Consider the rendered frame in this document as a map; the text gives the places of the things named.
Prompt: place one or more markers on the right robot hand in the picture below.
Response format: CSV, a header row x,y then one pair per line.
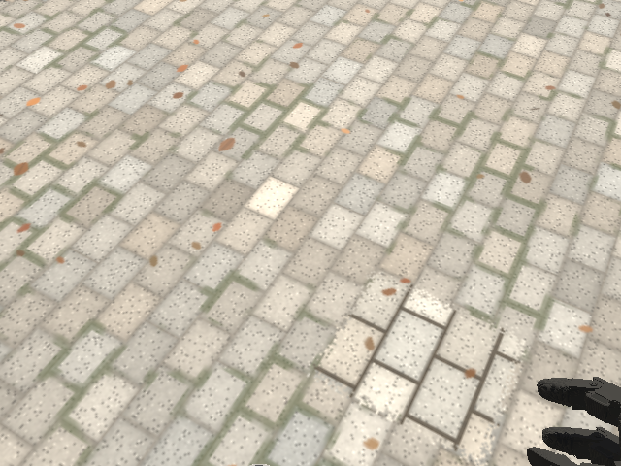
x,y
600,399

